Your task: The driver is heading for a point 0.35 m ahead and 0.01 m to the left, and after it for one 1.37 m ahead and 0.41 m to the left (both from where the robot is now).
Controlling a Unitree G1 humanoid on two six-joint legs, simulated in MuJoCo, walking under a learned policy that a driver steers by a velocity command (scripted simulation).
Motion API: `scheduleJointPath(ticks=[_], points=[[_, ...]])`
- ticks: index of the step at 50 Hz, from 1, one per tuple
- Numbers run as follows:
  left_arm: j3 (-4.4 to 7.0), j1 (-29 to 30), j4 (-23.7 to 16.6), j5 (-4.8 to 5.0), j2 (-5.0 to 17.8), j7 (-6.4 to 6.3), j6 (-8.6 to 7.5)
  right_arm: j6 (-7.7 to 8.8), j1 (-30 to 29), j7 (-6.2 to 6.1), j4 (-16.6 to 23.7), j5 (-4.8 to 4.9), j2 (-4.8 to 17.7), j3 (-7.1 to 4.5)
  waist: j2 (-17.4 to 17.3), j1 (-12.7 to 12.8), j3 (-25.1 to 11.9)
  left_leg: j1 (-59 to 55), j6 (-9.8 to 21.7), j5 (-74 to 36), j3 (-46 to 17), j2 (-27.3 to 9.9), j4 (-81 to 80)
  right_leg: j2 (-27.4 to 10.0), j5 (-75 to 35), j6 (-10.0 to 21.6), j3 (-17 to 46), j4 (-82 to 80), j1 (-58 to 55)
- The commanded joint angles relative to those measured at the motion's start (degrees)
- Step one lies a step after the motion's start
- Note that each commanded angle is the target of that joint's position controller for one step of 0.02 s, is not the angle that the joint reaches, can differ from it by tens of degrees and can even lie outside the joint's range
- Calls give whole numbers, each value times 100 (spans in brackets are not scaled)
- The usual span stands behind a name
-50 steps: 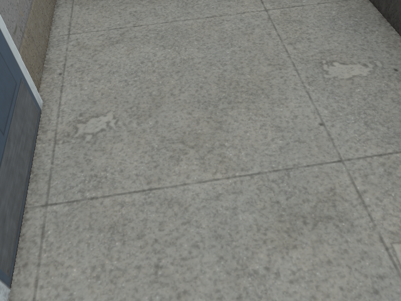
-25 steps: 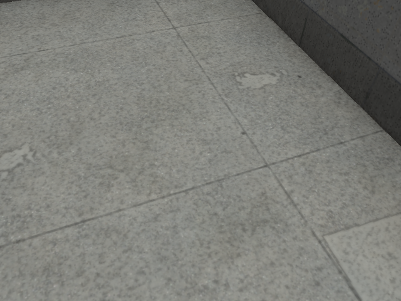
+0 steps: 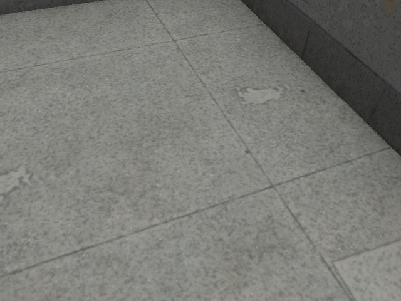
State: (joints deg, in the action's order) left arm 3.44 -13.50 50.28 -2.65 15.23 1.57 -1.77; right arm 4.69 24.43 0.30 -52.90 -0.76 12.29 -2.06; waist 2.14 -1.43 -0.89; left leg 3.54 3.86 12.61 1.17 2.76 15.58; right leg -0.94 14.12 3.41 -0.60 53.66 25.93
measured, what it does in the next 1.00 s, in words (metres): walks ahead, turning left: right foot, then left foot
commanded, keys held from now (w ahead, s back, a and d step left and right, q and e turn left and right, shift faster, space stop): w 0.30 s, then w+q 0.70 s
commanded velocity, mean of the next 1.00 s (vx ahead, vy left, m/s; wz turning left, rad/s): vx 0.48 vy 0.00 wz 0.28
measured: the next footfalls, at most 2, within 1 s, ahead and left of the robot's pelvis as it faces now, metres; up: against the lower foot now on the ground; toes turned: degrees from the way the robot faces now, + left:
right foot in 0.30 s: +0.32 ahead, -0.12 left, +0.00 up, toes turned -3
left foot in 0.86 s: +0.59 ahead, +0.04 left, +0.00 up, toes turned +19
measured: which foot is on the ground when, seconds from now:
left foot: down 0.00-0.30, up 0.32-0.84, down 0.86-1.00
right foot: up 0.00-0.28, down 0.30-0.86, up 0.88-1.00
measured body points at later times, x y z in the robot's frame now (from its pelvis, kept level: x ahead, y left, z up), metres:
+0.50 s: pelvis +0.27 -0.07 +0.00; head +0.29 -0.08 +0.44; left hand +0.29 +0.20 -0.14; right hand +0.32 -0.32 -0.15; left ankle +0.25 +0.08 -0.66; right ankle +0.28 -0.12 -0.75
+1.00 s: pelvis +0.54 +0.00 -0.02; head +0.57 +0.00 +0.43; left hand +0.53 +0.26 -0.15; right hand +0.69 -0.24 -0.16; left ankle +0.55 +0.03 -0.75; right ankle +0.51 -0.15 -0.65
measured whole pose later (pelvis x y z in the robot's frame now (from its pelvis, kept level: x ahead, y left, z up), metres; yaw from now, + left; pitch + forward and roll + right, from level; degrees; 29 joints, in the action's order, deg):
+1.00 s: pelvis +0.54 +0.00 -0.02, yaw +20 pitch +0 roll +1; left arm 2.1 -14.0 50.6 -1.5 12.4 -0.4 -4.8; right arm 1.2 13.9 0.1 -53.5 -0.7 15.2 -4.4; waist 0.1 0.0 3.5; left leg 14.2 9.2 11.9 3.5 8.8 26.4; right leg -3.3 19.2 0.5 -0.3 71.7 24.6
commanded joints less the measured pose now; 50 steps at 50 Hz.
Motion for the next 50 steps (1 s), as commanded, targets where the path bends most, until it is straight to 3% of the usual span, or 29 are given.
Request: scheduleJointPath(ticks=[1, 5, 10, 12, 13, 14, 15, 16, 17, 18, 19, 21, 22, 27, 32, 36, 39, 41, 42, 43, 44, 45, 46, 47, 48, 50], points=[[9, 652, -500, -22, 188, 36, -24, 113, 368, -41, -21, 55, 589, -87, -691, -40, 616, -455, 741, -354, -1318, -1447, -978, -233, -521, -214, -37, -101, 1540], [-42, 1349, -727, 41, 74, 28, -28, 126, 502, -70, -221, 44, 587, -62, -720, -96, 797, -132, 733, -1659, -861, -1366, -853, -193, -1023, -357, -239, -920, 1341], [-44, 1607, -839, 77, 159, 26, -51, 130, 405, -132, -419, 46, 794, -91, -648, -1, 899, -214, 639, -2488, -636, -1562, -769, -59, -1027, -11, -373, -1761, 584], [12, 1133, -706, 75, 234, -27, -79, 117, 239, -152, -471, 41, 842, -96, -717, 247, 636, -393, 503, -3902, -458, -1562, -120, 172, -715, 202, -483, -1988, -175], [90, 505, -493, 115, 353, -81, -124, 66, 208, -136, -510, 5, 957, -138, -759, 517, 319, -511, 406, -4710, -307, -1449, 727, 359, -536, 309, -550, -2184, -820], [172, -470, -128, 115, 482, -146, -180, 26, 161, -123, -477, -2, 880, -127, -579, 868, -281, -200, 295, -4559, -103, -1182, 1964, 425, -533, 426, -511, -2483, -2027], [289, -1418, 54, -25, 912, -221, -235, -4, 342, -107, -352, 5, 616, -51, 67, 1079, -1011, 904, 220, -2628, 95, -881, 3790, -833, 648, 658, 955, -2692, -3408], [349, -1529, 60, -66, 1382, -199, -233, -4, 1109, -32, -295, 150, -84, 59, 1357, 596, -1656, 2797, 69, 1809, -43, 264, 5801, -2383, 1476, 1385, 4132, -3715, -4567], [287, -918, -15, 124, 1020, -165, -171, -34, 690, -22, -335, -21, 624, -109, 370, 538, -1189, 3322, 237, 1446, -614, -56, 6149, -2151, 2180, 1266, 4307, -4166, -3975], [179, -289, -121, 153, 649, -163, -196, -24, 64, 19, -159, -23, 744, -167, 21, 355, -321, 3354, 295, 764, -556, -397, 5954, -1971, 1873, 1058, 3166, -4198, -3034], [106, -52, -105, 138, 387, -135, -263, -8, -182, 49, -108, -3, 585, -136, -160, 240, 15, 3072, 295, 369, -549, -618, 5595, -1720, 986, 890, 2403, -4392, -2316], [1, -61, 28, 157, 77, -172, -370, -150, -35, 97, -206, -92, 372, -113, 101, -14, 206, 2501, 187, 163, -547, -806, 5181, -1316, -130, 559, 1313, -4548, -1643], [-24, -217, 111, 159, 22, -183, -425, -216, -14, 123, -232, -103, 315, -111, 128, -36, 210, 2395, 147, 126, -516, -797, 5138, -1265, -532, 522, 1052, -4591, -1559], [-16, -813, 357, 184, 174, -216, -510, -375, -887, 194, 40, -73, 298, -124, 77, 43, 540, 3423, 19, -640, -346, -844, 4708, -1109, -1632, 285, 32, -4756, -1925], [-81, -1173, 523, 179, 139, -276, -489, -330, -1899, 246, 393, -49, 192, -36, 59, 226, 724, 3544, -49, -1401, 154, -679, 3320, -946, -2907, 98, -720, -4631, -2272], [-99, -1578, 733, 167, 203, -380, -419, -319, -2521, 257, 673, -68, 135, 39, 98, 390, 810, 3382, 125, -1290, 671, -473, 2328, -1106, -3984, 67, -1045, -4362, -2984], [-59, -1514, 771, 153, 418, -480, -347, -332, -2181, 222, 629, -93, 279, -23, 328, 137, 501, 2669, 448, -566, 984, -15, 2126, -1256, -6242, 18, -1302, -3437, -3428], [9, -1295, 701, 116, 613, -517, -261, -331, -1313, 187, 395, -109, 499, -138, 503, -277, 38, 1740, 771, 21, 956, 255, 2015, -1387, -6897, 69, -1347, -2099, -3372], [34, -1175, 624, 102, 673, -478, -229, -296, -648, 158, 196, -134, 695, -249, 456, -573, -303, 896, 973, 135, 754, 335, 1653, -1395, -6250, 117, -1319, -1006, -3001], [43, -928, 464, 141, 670, -408, -243, -277, 86, 86, 28, -201, 1029, -406, -21, -1010, -659, -296, 1304, 385, -129, -212, 1076, -1166, -4506, 62, -1410, 716, -1949], [-27, -988, 54, 194, 51, -279, -310, -362, -221, 21, 186, -137, 1580, -571, -1631, -470, -974, -2023, 2153, -28, -3246, -1953, 744, 210, 1319, -304, -1204, 3049, 755], [24, -484, -206, 180, 464, -226, -400, -407, -120, 30, 186, 7, 1625, -574, -703, -622, -1139, -2091, 2546, -48, -4246, -2219, 126, 314, 1369, -239, 165, 3541, 1674], [-5, -124, -343, 212, 415, -194, -493, -397, -424, -27, 175, 29, 1364, -512, -333, -450, -405, -1501, 2289, -33, -3503, -2171, -84, -112, 832, -181, 404, 3105, 1983], [0, -202, -311, 244, 440, -192, -535, -368, -649, -34, 154, 27, 999, -428, 95, -137, 161, -618, 1951, -565, -2958, -1946, -254, -321, 523, -182, 326, 2422, 1675], [9, -171, -315, 175, 406, -203, -471, -307, -848, -56, 170, 15, 829, -368, 249, 109, 361, -102, 1672, -1119, -2486, -1595, -280, -469, 464, -246, 345, 1937, 1328], [-22, -390, -280, -11, 278, -164, -227, -176, -942, -73, 216, 52, 778, -308, 111, 337, 282, 421, 1499, -1932, -1879, -1196, -311, -520, 431, -422, 293, 1433, 757]])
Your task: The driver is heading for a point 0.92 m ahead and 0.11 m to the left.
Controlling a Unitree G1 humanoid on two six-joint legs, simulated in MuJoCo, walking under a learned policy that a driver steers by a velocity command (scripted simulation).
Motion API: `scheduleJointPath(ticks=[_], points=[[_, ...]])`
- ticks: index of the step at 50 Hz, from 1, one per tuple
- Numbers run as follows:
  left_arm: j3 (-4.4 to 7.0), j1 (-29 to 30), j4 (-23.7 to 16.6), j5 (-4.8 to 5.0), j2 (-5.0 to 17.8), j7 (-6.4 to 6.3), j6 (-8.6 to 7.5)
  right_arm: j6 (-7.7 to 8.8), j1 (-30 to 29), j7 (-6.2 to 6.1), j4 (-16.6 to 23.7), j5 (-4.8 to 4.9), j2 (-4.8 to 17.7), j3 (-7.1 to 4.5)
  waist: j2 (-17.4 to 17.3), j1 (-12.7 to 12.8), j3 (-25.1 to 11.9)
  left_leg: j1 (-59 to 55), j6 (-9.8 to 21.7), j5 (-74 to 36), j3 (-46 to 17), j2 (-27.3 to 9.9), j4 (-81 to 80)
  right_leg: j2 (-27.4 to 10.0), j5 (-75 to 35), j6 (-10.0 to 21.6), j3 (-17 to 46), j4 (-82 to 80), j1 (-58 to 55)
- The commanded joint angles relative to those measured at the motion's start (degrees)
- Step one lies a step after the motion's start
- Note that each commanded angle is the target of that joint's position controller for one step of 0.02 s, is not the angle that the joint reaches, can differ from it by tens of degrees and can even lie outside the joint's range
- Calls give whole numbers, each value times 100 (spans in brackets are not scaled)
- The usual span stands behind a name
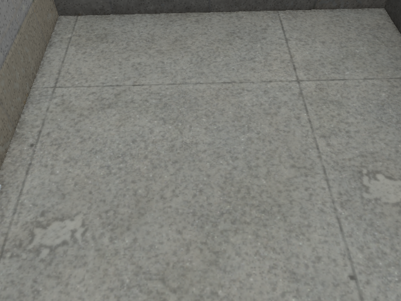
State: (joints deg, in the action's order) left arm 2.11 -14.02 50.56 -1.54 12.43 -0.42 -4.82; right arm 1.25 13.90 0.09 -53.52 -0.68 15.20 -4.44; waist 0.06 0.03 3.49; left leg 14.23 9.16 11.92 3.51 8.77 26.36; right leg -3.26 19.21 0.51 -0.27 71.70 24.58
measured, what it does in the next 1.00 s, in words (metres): walks ahead, turning left: right foot, then left foot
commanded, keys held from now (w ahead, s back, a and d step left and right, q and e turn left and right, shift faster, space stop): w+q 0.40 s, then w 0.60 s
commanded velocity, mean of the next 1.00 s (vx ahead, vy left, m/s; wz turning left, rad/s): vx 0.50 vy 0.00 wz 0.36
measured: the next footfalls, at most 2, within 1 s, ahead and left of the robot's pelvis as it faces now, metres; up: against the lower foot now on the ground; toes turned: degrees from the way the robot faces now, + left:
right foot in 0.36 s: +0.40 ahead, -0.12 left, +0.00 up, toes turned +14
left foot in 0.84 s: +0.54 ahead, +0.17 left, +0.00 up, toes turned +24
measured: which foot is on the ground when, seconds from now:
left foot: down 0.00-0.36, up 0.38-0.82, down 0.84-1.00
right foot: up 0.00-0.34, down 0.36-0.86, up 0.88-1.00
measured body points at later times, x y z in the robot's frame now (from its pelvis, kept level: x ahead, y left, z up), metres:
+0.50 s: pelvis +0.29 -0.04 +0.00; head +0.32 -0.05 +0.45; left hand +0.36 +0.25 -0.10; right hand +0.41 -0.31 -0.13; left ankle +0.16 +0.04 -0.64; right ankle +0.36 -0.13 -0.73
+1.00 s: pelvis +0.51 +0.09 +0.01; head +0.52 +0.11 +0.46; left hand +0.46 +0.34 -0.13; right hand +0.70 -0.12 -0.10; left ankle +0.51 +0.16 -0.73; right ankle +0.51 -0.07 -0.65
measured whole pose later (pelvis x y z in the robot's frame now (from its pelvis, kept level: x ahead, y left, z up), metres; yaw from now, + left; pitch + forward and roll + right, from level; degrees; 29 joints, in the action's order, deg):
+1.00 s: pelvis +0.51 +0.09 +0.01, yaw +21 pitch +1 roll -1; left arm 2.4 -18.3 50.9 -1.4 14.7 1.4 -2.6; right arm 3.7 13.8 0.7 -48.3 -1.3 13.4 -1.7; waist 1.8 1.1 1.3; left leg 13.6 4.6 10.7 4.0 2.2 23.5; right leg -3.5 18.9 2.8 -1.4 61.3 24.2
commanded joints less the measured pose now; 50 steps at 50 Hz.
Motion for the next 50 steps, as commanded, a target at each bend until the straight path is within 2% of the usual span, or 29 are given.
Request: scheduleJointPath(ticks=[1, 3, 7, 12, 14, 15, 16, 17, 18, 19, 20, 21, 22, 24, 27, 29, 34, 37, 39, 40, 41, 42, 43, 44, 45, 46, 47, 48, 50], points=[[103, -298, -357, -146, 519, 59, 166, 229, 208, -37, 253, 66, 579, -83, 238, 220, -180, -540, 944, -2210, -1965, -1675, -1385, -281, -105, -206, 173, -585, 845], [82, 84, -547, -132, 492, 91, 245, 271, 418, -17, 225, 70, 781, -129, 49, 160, -130, -388, 839, -2440, -1784, -1483, -1440, -278, -484, -325, 30, -1139, 940], [41, 1130, -947, -76, 524, 126, 268, 225, 943, 6, 195, 61, 771, -131, -287, -249, -72, -707, 488, -2533, -1793, -1284, -1341, -160, -1463, -381, -61, -2349, 1252], [-27, 2001, -1324, -10, 603, 163, 196, 176, 1395, -46, 218, -14, 849, -146, -429, -606, -80, -1488, 397, -2765, -2155, -1435, -989, 118, -1750, -250, -22, -3348, 1362], [-20, 1951, -1399, 9, 714, 159, 142, 180, 1296, -97, 294, -42, 940, -169, -496, -489, -87, -1579, 289, -2884, -2355, -1557, -779, 196, -1601, -135, 96, -3780, 964], [6, 1648, -1340, 20, 804, 144, 114, 189, 1093, -116, 368, -48, 1015, -187, -532, -291, -139, -1427, 172, -3089, -2374, -1564, -608, 273, -1422, -51, 118, -4027, 425], [62, 1112, -1188, 28, 948, 103, 81, 213, 871, -105, 448, -55, 1108, -208, -545, -31, -337, -1209, 40, -3658, -2347, -1495, -191, 433, -1159, 52, 80, -4159, -391], [137, 289, -946, 21, 1109, 41, 20, 252, 727, -57, 489, -24, 1151, -216, -327, 367, -745, -986, -90, -3890, -2175, -1238, 720, 488, -1229, 179, 30, -4471, -1459], [229, -582, -833, -84, 1417, -52, -47, 307, 724, 8, 593, 38, 913, -153, 63, 727, -1419, -292, -214, -2852, -1911, -873, 2098, -304, -608, 403, 772, -4625, -2821], [328, -975, -892, -240, 1895, -122, -17, 321, 1105, 11, 811, 202, 251, -8, 1182, 590, -2135, 1241, -388, 851, -1241, -123, 3800, -1954, 137, 800, 2971, -4967, -4199], [358, -627, -902, -138, 1848, -90, 86, 272, 1419, -7, 849, 87, 625, -47, 1654, 231, -2292, 1989, -357, 1917, -1094, -168, 4613, -2320, 620, 1233, 4697, -5556, -3978], [243, -154, -1003, -81, 1246, -59, 123, 189, 1251, -21, 681, -36, 774, -72, 724, 92, -1328, 2204, -365, 1390, -1092, -585, 4850, -2083, 1119, 1188, 3934, -5640, -3147], [149, 91, -986, -39, 844, -22, 110, 172, 897, 39, 682, -85, 688, -42, 190, 109, -695, 2116, -410, 946, -1001, -765, 4587, -1702, 742, 1084, 2967, -5745, -2392], [92, 48, -801, -45, 703, -10, 41, 107, 735, 133, 744, -156, 488, -6, 510, -33, -319, 1813, -497, 725, -960, -981, 4092, -1208, -475, 893, 1826, -5965, -1679], [113, -287, -537, 29, 760, 83, -141, 11, 660, 205, 789, -169, 364, 42, 584, -113, -361, 1767, -557, 571, -944, -935, 3811, -1085, -1809, 988, 1171, -6080, -1596], [135, -392, -430, 49, 817, 110, -186, 5, 245, 241, 938, -176, 340, 78, 559, -90, -253, 2095, -628, 253, -919, -1007, 3411, -1092, -1888, 1061, 879, -6276, -1669], [156, -618, -219, 79, 890, 140, -132, 76, -913, 356, 1300, -148, 143, 274, 558, 92, -53, 1635, -754, -685, -263, -1195, 1532, -786, -2019, 926, 93, -6454, -1443], [204, -963, -49, 81, 1071, 144, -90, 98, -1272, 325, 1421, -132, 246, 289, 567, 209, -26, 1322, -669, -559, -40, -1142, 966, -984, -2288, 874, 141, -6287, -1742], [227, -1055, 40, 68, 1157, 130, -27, 128, -1260, 274, 1444, -146, 324, 269, 566, 171, -23, 1114, -534, -238, 42, -1052, 686, -1119, -2661, 834, 173, -5996, -2032], [230, -1050, 76, 75, 1184, 120, 8, 156, -1023, 244, 1373, -174, 346, 249, 539, 41, -115, 736, -450, -130, 113, -927, 447, -1098, -3159, 783, 101, -5618, -2107], [207, -1077, 125, 92, 1128, 112, 42, 210, -431, 202, 1158, -222, 407, 197, 334, -235, -387, -68, -341, -198, 148, -776, 57, -897, -3766, 681, -139, -4779, -2042], [142, -1118, 92, 89, 947, 105, 48, 272, 515, 138, 841, -301, 654, 92, 43, -570, -987, -1336, -166, -36, -187, -1008, -8, -614, -3452, 551, -371, -3598, -1532], [3, -1176, -253, 193, 483, 138, 29, 296, 1335, 48, 773, -398, 1261, -58, -1055, -801, -1769, -2865, 321, 891, -2401, -2685, -408, -51, -1362, 272, -748, -1596, 49], [95, -1231, -292, 116, 710, 108, 50, 213, 1407, 17, 689, -139, 1478, -138, -1567, -689, -1921, -2988, 696, 735, -4172, -3310, -1175, 529, 1087, 261, -312, -465, 1119], [179, -902, -285, 44, 960, 85, 100, 187, 934, 13, 742, -44, 1188, -70, -858, -502, -1160, -2493, 616, 566, -3385, -3044, -1078, 149, 806, 343, 123, -130, 1532], [144, -691, -308, 71, 822, 126, 77, 219, 547, 31, 793, -40, 814, 25, -569, -345, -679, -1829, 512, 154, -2710, -2761, -1174, -38, 358, 364, 167, -302, 1482], [129, -667, -267, 94, 711, 148, 90, 251, 286, 46, 799, -47, 581, 89, -471, -149, -436, -1312, 312, -157, -2186, -2467, -1383, -200, 72, 349, 150, -656, 1209], [129, -723, -222, 17, 677, 166, 155, 289, 176, 37, 758, -20, 444, 131, -551, 10, -289, -944, 189, -475, -1831, -2256, -1530, -282, -55, 289, 133, -888, 955], [118, -823, -129, -51, 578, 228, 269, 374, 252, 28, 665, -23, 412, 136, -519, 124, -325, -752, 213, -1082, -1472, -2092, -1696, -252, -312, 189, 45, -961, 705]])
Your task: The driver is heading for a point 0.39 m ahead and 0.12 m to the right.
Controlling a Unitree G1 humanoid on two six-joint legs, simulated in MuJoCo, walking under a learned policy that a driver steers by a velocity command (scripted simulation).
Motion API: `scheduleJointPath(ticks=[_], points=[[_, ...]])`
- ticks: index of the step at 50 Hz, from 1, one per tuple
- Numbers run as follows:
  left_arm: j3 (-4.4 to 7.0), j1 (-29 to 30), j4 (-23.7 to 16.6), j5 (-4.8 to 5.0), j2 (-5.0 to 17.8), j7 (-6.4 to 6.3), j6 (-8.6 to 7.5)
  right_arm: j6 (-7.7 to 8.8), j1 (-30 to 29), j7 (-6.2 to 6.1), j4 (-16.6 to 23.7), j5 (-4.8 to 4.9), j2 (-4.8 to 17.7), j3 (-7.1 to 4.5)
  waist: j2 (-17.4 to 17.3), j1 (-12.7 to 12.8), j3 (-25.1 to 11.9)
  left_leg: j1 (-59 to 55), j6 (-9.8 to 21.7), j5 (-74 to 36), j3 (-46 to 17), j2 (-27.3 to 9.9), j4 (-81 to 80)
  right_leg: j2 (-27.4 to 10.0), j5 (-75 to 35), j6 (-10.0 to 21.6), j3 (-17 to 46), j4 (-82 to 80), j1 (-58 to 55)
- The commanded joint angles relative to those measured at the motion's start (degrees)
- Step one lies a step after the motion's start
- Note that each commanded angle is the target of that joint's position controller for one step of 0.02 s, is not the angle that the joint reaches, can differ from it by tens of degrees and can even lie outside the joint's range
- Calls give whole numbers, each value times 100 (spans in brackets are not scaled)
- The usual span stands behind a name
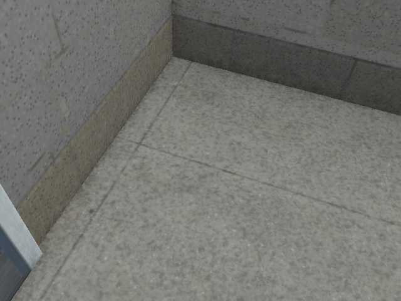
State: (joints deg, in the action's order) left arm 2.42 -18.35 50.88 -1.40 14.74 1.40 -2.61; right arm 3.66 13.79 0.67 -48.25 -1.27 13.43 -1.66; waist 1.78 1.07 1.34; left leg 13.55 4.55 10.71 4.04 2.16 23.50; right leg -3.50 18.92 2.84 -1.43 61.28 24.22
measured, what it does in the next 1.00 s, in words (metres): walks ahead: right foot, then left foot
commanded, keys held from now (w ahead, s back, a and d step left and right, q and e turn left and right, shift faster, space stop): w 0.10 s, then w+e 0.22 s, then no key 0.68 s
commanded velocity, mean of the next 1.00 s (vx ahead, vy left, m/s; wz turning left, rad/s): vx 0.27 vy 0.00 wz -0.11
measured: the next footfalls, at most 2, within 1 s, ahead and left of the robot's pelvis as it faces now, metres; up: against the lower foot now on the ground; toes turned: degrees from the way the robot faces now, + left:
right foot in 0.38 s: +0.36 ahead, -0.12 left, +0.00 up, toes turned -10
left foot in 0.84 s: +0.43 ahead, +0.06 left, +0.00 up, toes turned -8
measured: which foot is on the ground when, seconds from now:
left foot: down 0.00-0.40, up 0.42-0.82, down 0.84-1.00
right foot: up 0.00-0.36, down 0.38-1.00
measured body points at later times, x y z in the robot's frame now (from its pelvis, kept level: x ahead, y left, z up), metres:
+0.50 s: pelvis +0.26 -0.05 -0.01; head +0.30 -0.07 +0.43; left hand +0.41 +0.19 -0.13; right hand +0.25 -0.30 -0.16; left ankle +0.15 +0.08 -0.64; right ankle +0.32 -0.11 -0.74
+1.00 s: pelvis +0.36 -0.04 +0.00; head +0.36 -0.03 +0.45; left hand +0.43 +0.19 -0.16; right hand +0.36 -0.28 -0.15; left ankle +0.39 +0.06 -0.74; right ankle +0.32 -0.11 -0.74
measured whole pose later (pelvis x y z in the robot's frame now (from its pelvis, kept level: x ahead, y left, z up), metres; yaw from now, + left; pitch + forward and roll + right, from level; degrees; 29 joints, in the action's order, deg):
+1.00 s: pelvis +0.36 -0.04 +0.00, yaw -9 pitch -2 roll +0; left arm 0.2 -14.6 59.0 -0.5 10.8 -1.6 -0.5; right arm 0.9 14.0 -2.2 -60.3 -0.4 9.6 -0.1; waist 0.9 0.7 1.4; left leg 11.2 1.1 10.8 1.6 0.3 23.5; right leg 3.2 13.9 3.6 -2.3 21.5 6.2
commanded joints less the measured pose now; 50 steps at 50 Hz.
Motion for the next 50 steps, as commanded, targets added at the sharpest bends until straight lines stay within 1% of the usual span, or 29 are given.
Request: scheduleJointPath(ticks=[1, 4, 7, 10, 13, 14, 16, 17, 18, 19, 20, 21, 22, 23, 24, 25, 27, 29, 30, 34, 39, 40, 41, 42, 43, 44, 45, 47, 50], points=[[95, -293, -188, -68, 330, 68, 76, 165, 361, -33, 58, 65, 634, -159, -628, 54, -73, -701, 718, -1154, -1395, -1401, -1489, -239, -422, -88, 135, 3, 838], [90, 394, -391, -78, 298, 92, 110, 191, 666, -38, -147, 94, 677, -183, -517, -37, 174, -839, 805, -1266, -1146, -1364, -1726, -344, -979, -230, 76, -491, 1367], [38, 953, -544, -28, 220, 102, 103, 188, 848, -36, -287, 57, 664, -178, -505, -153, 296, -1008, 739, -1492, -747, -1292, -1772, -282, -1485, -255, 33, -1258, 1481], [-13, 1451, -699, 11, 172, 115, 83, 215, 1069, -64, -438, 11, 680, -177, -511, -298, 434, -1180, 629, -1771, -347, -1356, -1809, -96, -1854, -119, -15, -1947, 1314], [-21, 1761, -851, -16, 211, 124, 63, 210, 1208, -128, -577, -8, 680, -166, -488, -357, 536, -1626, 513, -2195, -94, -1511, -1657, 16, -1782, 110, -165, -2415, 1232], [-18, 1783, -881, -28, 221, 126, 52, 201, 1209, -151, -612, -15, 703, -168, -486, -341, 536, -1792, 469, -2526, -5, -1556, -1507, 71, -1624, 204, -241, -2537, 1158], [16, 1573, -857, -44, 264, 104, 34, 182, 1114, -192, -645, -33, 819, -182, -568, -200, 351, -2053, 355, -4171, 230, -1583, -840, 353, -1140, 429, -498, -2697, 675], [49, 1191, -748, -82, 304, 73, 6, 149, 1110, -210, -690, -45, 861, -187, -606, -40, 149, -2090, 302, -5223, 302, -1552, -121, 579, -881, 541, -602, -2773, 204], [102, 397, -487, -124, 362, 36, -57, 97, 1100, -221, -719, -34, 891, -189, -547, 273, -249, -1985, 203, -5544, 399, -1417, 967, 816, -1062, 653, -642, -3145, -623], [192, -442, -225, -229, 585, -13, -131, 94, 1095, -233, -664, 40, 867, -158, -425, 611, -743, -1095, 47, -4403, 506, -1233, 2267, 466, -1835, 846, -164, -3378, -2012], [388, -981, -190, -302, 1339, -86, -140, 134, 1486, -175, -395, 267, 337, -24, 808, 546, -1670, 948, -257, -949, 711, -391, 4704, -1443, -3840, 1685, 2259, -3179, -4044], [406, -974, -134, 50, 1354, -74, -79, 112, 1615, -189, -500, 211, 641, -134, 684, 409, -2347, 1503, -314, 2135, -207, 196, 5764, -2138, -5984, 2181, 3596, -3605, -4266], [369, -466, -182, 195, 1222, -85, -64, 73, 1150, -196, -408, 137, 650, -151, 139, 225, -1708, 1641, -300, 1682, -686, -197, 5761, -1847, -6238, 1982, 2548, -3603, -3575], [250, -51, -212, 169, 784, -105, -68, 96, 825, -181, -343, 122, 479, -90, 27, 133, -920, 1788, -304, 1430, -639, -364, 5364, -1607, -5999, 1736, 1923, -3851, -2788], [158, 200, -214, 154, 484, -123, -61, 58, 704, -172, -368, 75, 443, -96, -107, -18, -450, 1671, -294, 1281, -615, -535, 4899, -1290, -5516, 1418, 1468, -4130, -2180], [90, 374, -187, 176, 310, -149, -58, -43, 755, -159, -390, -22, 448, -105, -32, -195, -252, 1383, -338, 1161, -589, -600, 4515, -1041, -5299, 1222, 1137, -4357, -1677], [52, 362, -125, 99, 335, -148, -111, -219, 969, -126, -499, -65, 305, -98, -8, -343, -377, 825, -407, 922, -484, -494, 4144, -872, -5693, 1125, 755, -4467, -1266], [63, 367, -60, 57, 488, -147, -154, -289, 1017, -118, -552, -19, 197, -83, 37, -451, -492, 720, -469, 702, -422, -449, 3718, -772, -5899, 1117, 473, -4493, -1184], [45, 377, -35, 50, 484, -151, -157, -309, 935, -124, -556, -17, 177, -78, 90, -449, -486, 749, -485, 566, -398, -463, 3418, -713, -5829, 1066, 376, -4499, -1209], [-17, 248, 121, 38, 418, -178, -78, -370, 393, -182, -538, 1, 181, -48, 361, -234, -432, 605, -489, 133, -308, -480, 2263, -581, -4884, 867, 273, -4505, -1289], [-70, 208, 299, -7, 342, -245, 48, -402, 184, -295, -661, 24, 195, -24, 323, -103, -173, 140, -411, 477, -330, -430, 1188, -796, -3238, 931, 736, -4416, -1220], [-85, 295, 317, 24, 323, -268, 69, -384, 276, -315, -728, 19, 145, -4, 245, -186, -107, -118, -361, 324, -313, -415, 654, -769, -2889, 861, 792, -4299, -1157], [-96, 324, 346, 56, 306, -286, 82, -339, 372, -336, -788, -3, 132, 23, 57, -278, -45, -545, -314, -353, -427, -502, -123, -680, -2437, 667, 824, -4178, -996], [-126, 200, 348, 50, 205, -294, 70, -273, 537, -366, -872, -43, 363, -11, -246, -209, -127, -1003, -251, -1175, -895, -929, -335, -491, -1935, 433, 834, -4009, -820], [-106, -285, 404, 49, 125, -279, 69, -217, 538, -372, -882, -62, 676, -47, -764, 177, -141, -1158, -63, -2365, -1432, -1476, -228, -34, -1018, 280, 558, -3834, -719], [-164, -576, 639, 119, -121, -294, 148, -235, 233, -327, -940, 73, 465, 6, -1127, 262, -143, -497, 214, -2083, -1498, -1566, -305, 217, -341, 183, 369, -4133, -1271], [-151, -384, 709, 94, 25, -323, 193, -230, 50, -276, -905, 71, 189, 68, -896, 179, 56, -152, 85, -1479, -1392, -1325, -427, 162, -581, 127, 451, -4285, -1587], [-95, -24, 703, 94, 220, -323, 211, -231, 103, -274, -997, 76, 189, 71, -702, 19, 94, -194, -129, -1109, -1060, -924, -449, 11, -1120, 147, 565, -4301, -1726], [-153, -13, 833, 94, 49, -321, 189, -247, 274, -322, -1178, 110, 190, 58, -444, -33, 71, -552, -139, -1105, -990, -850, -447, -90, -1248, 110, 595, -4383, -1573]])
